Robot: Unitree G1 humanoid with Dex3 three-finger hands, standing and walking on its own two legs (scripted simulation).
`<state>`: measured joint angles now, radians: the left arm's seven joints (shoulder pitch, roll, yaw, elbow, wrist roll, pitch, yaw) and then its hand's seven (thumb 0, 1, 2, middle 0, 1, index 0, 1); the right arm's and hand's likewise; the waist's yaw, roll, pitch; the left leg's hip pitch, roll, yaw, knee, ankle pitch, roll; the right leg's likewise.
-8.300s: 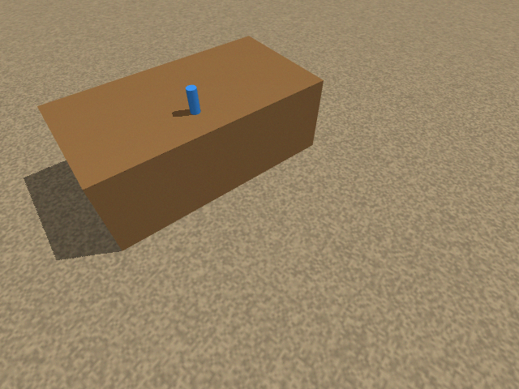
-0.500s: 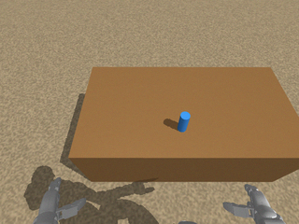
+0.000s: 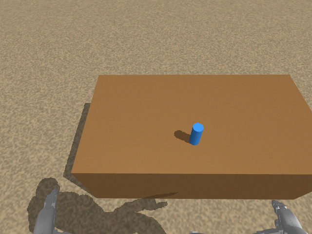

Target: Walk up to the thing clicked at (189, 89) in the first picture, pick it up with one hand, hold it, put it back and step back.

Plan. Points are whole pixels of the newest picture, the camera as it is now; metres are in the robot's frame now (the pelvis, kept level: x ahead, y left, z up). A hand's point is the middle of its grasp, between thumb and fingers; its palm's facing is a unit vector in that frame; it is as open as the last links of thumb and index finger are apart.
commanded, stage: go down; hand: right
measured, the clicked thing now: (196, 134) +0.54 -0.16 -0.26
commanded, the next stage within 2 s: none
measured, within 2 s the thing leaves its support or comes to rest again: neither
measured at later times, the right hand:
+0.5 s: hand (266, 228) +0.16 -0.27 -0.10, palm faces +0.08 +0.95 -0.30, open 17.6 cm
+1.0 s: hand (272, 218) +0.17 -0.28 -0.09, palm faces +0.13 +0.95 -0.29, open 17.5 cm
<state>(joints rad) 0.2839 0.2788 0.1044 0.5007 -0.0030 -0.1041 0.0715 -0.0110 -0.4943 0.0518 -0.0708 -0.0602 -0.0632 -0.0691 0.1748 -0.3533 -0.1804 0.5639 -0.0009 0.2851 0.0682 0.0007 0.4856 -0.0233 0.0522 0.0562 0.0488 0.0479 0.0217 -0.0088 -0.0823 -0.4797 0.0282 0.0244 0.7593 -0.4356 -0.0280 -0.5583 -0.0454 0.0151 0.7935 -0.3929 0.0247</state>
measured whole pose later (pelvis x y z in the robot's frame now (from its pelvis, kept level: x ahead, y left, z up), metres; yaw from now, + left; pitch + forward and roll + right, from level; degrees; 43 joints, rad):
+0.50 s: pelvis +0.00 +0.00 -0.02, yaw +0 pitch +11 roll +1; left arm 0.39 0.26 0.09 0.30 -0.02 -0.06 0.08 -0.01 -0.52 0.04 -0.07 -0.06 -0.06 -0.06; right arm 0.30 -0.37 -0.20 0.30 0.02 0.40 0.10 0.00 0.57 -0.01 0.05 0.06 0.05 0.05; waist 0.02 -0.01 -0.12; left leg -0.57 0.03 0.03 0.87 -0.49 -0.03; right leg -0.66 -0.05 0.03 0.92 -0.45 0.03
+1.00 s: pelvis -0.01 +0.00 -0.02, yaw -1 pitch +11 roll +2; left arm 0.44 0.24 0.03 0.20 -0.02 -0.09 0.12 -0.02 -0.53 0.04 -0.07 -0.06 -0.06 -0.07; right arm 0.28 -0.39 -0.25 0.21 0.05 0.38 0.12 0.00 0.55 0.00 0.06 0.05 0.06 0.04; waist 0.03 -0.01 -0.13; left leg -0.61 0.03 0.04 0.93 -0.51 -0.03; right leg -0.71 -0.04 0.04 0.98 -0.46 0.02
